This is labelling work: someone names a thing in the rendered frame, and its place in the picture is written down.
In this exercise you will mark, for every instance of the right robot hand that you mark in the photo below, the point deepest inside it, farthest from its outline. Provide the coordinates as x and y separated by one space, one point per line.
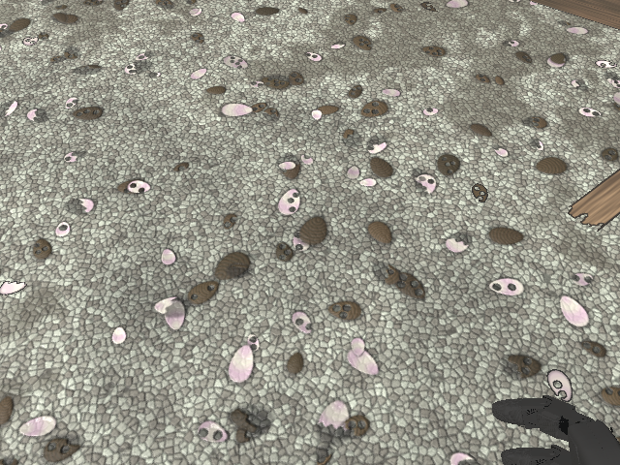
590 442

